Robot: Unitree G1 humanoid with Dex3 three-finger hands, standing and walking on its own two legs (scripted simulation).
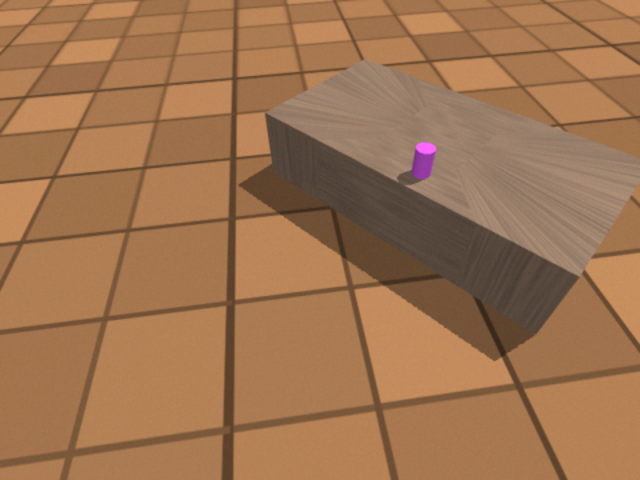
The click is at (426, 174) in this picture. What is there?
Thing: squat round
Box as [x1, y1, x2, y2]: [411, 142, 435, 178]
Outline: 430,143 422,142 417,144 411,172 414,176 418,178 425,178 429,176 435,151 435,147
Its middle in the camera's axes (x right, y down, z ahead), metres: +0.37 -0.27 +1.41
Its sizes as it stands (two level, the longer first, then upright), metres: 0.068 0.068 0.109
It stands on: a support 0.33 m high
